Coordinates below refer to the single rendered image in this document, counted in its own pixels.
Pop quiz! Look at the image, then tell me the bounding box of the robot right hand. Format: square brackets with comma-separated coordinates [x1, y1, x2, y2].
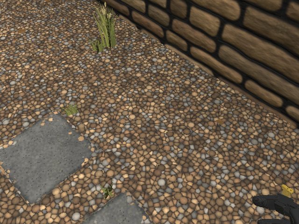
[252, 193, 299, 224]

